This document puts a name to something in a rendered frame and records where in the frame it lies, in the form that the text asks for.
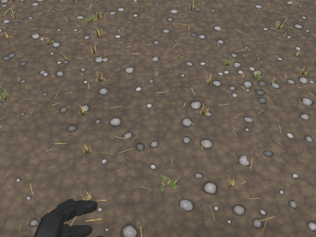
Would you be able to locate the robot left hand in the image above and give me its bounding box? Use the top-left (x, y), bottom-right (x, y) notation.
top-left (34, 198), bottom-right (104, 237)

